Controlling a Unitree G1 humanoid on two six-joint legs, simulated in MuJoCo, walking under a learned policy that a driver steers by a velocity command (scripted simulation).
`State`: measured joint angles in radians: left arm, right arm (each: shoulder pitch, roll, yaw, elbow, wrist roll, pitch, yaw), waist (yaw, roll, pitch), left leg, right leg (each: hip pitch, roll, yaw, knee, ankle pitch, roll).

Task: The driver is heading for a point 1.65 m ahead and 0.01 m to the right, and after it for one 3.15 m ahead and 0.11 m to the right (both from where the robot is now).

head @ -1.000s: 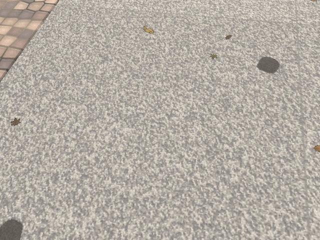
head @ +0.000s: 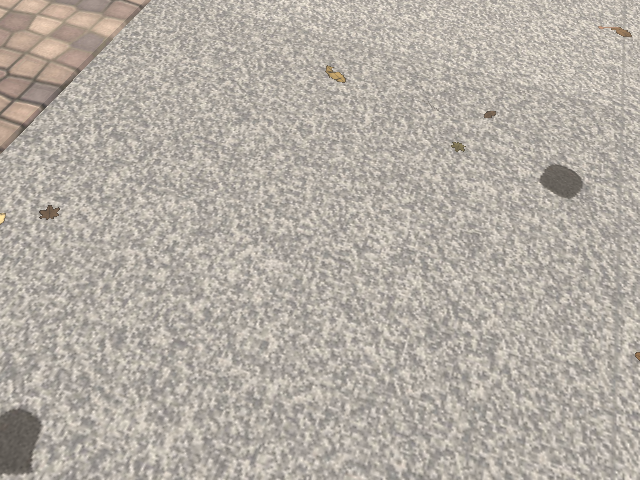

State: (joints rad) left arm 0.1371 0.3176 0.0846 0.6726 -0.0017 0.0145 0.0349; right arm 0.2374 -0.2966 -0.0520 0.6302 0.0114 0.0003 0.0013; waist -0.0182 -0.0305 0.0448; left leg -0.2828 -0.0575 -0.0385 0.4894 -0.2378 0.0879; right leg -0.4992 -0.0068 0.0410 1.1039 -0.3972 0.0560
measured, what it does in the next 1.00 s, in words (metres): walks ahead: right foot, then left foot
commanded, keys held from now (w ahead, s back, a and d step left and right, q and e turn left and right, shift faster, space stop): w+q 0.34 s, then w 0.26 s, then w+e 0.40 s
